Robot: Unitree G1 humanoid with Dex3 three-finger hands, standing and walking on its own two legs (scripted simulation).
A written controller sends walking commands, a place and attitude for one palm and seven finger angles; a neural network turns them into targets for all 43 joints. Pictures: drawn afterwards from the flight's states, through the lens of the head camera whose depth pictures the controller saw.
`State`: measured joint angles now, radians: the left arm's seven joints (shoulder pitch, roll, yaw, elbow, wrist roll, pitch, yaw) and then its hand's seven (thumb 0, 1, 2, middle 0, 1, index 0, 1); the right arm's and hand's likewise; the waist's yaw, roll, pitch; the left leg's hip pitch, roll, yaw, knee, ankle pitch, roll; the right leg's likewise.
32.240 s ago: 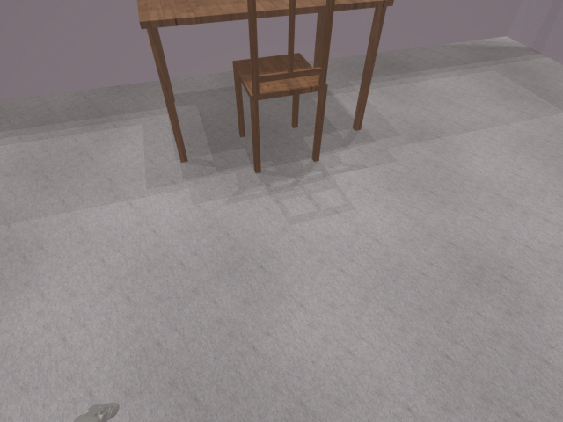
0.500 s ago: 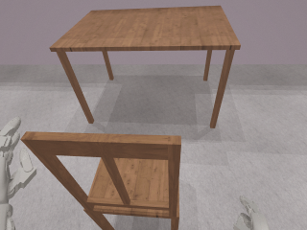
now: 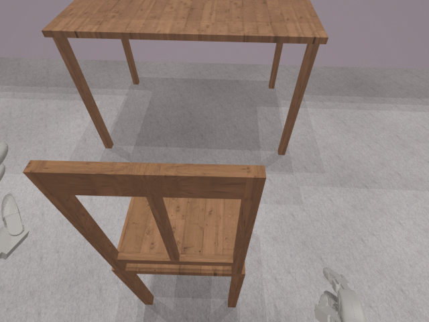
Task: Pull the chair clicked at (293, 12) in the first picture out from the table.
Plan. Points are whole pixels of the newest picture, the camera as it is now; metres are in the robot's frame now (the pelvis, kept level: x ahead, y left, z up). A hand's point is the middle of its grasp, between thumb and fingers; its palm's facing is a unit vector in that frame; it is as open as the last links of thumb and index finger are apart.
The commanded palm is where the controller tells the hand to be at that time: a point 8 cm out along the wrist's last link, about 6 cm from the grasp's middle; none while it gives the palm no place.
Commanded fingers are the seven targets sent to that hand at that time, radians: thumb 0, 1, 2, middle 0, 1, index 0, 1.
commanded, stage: step back with the hand held close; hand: left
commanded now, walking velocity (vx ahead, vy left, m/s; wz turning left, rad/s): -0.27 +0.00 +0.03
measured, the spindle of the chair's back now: (166, 231) +0.30 +0.13 -0.06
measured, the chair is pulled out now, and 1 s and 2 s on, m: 0.66 0.66 0.66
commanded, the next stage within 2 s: stop stepping back and stand still in 0.92 s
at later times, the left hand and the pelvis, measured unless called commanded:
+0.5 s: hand out of the picture +0.14 +0.27 +0.17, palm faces +0.47 -0.71 -0.53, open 7.4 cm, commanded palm +0.08 +0.30 +0.18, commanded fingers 0.00 0.90 0.90 -0.20 -0.30 -0.20 -0.30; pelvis -0.06 -0.01 -0.01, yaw +1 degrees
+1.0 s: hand out of the picture +0.06 +0.24 +0.15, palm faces +0.44 -0.74 -0.50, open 7.4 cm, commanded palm -0.01 +0.27 +0.18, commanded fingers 0.00 0.90 0.90 -0.20 -0.30 -0.20 -0.30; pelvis -0.14 -0.04 -0.01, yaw +3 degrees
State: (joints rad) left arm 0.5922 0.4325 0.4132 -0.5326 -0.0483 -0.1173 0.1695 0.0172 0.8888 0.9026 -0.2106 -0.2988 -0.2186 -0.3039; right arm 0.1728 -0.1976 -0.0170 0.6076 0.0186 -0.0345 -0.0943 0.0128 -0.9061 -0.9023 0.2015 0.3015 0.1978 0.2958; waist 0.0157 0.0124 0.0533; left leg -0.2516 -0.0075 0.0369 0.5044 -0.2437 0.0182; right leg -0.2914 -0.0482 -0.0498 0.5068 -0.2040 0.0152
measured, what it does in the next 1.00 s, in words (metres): walks backwards: left foot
